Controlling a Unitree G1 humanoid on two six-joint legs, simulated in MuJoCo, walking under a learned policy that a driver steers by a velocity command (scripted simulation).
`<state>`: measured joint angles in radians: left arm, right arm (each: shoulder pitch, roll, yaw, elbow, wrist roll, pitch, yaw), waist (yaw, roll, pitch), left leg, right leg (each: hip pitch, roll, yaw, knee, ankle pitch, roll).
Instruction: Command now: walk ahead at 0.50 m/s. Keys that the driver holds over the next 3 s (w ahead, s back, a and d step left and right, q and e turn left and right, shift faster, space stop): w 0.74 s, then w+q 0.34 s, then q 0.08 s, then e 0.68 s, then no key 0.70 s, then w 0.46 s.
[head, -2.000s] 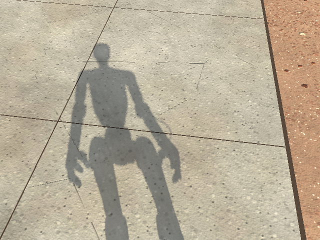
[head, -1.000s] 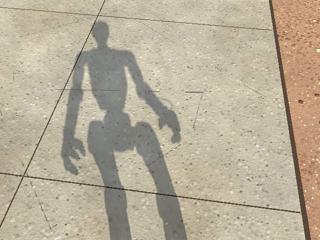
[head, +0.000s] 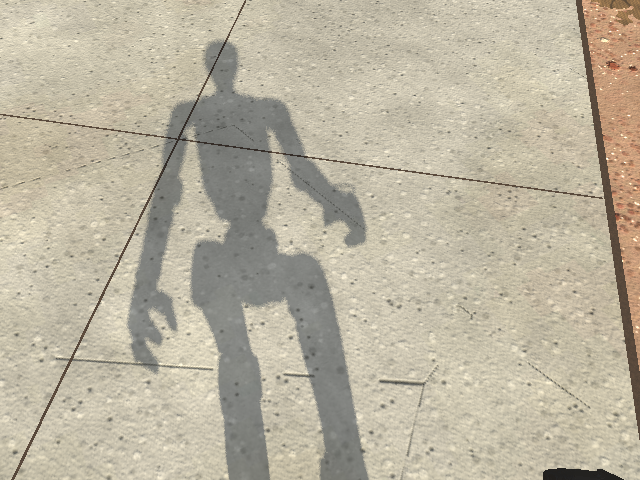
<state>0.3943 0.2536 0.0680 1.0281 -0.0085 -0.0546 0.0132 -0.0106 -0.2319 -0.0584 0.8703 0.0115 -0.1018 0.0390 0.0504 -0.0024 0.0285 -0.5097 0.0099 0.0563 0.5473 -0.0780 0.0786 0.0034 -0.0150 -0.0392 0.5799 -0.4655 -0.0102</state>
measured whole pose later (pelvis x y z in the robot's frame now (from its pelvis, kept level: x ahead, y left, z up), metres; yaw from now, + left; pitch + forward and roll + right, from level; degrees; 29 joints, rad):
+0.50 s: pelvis +0.28 -0.02 +0.01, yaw +0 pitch +2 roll +2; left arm 0.00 0.23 0.05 0.84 -0.02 -0.09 -0.03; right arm 0.38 -0.25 -0.07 1.03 0.02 -0.06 -0.01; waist -0.08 -0.03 0.01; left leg 0.08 -0.02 0.06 0.27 -0.38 0.00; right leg -0.54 -0.05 -0.03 0.50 -0.03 -0.05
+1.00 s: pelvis +0.55 -0.03 +0.02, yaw +6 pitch +2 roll -2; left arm 0.33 0.25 0.07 0.99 0.00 -0.08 0.01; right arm 0.06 -0.24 -0.06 0.88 0.02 -0.06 0.04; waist 0.06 0.03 0.00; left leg -0.64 0.08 0.00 0.60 0.04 0.05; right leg 0.09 0.04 -0.16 0.19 -0.31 -0.01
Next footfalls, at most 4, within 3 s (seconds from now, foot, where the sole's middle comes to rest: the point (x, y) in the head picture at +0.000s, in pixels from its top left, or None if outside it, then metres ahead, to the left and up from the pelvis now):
0.52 right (415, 476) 0.47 -0.14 -0.76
1.08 left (298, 336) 0.77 0.11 -0.76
1.60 right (376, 282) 0.93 -0.07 -0.76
2.02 left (278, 279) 0.92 0.17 -0.76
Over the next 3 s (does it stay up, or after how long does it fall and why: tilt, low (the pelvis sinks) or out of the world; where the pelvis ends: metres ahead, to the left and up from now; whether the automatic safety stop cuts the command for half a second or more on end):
stays up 0.96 0.06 0.03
